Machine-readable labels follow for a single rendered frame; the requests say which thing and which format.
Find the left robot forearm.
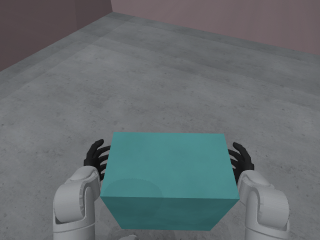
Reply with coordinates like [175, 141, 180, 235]
[52, 165, 101, 240]

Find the right robot forearm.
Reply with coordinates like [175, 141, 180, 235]
[237, 170, 290, 240]

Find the carton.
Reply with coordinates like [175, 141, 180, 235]
[100, 132, 240, 231]

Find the left robot hand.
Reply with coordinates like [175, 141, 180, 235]
[83, 139, 111, 181]

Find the right robot hand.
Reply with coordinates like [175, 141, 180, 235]
[228, 142, 254, 185]

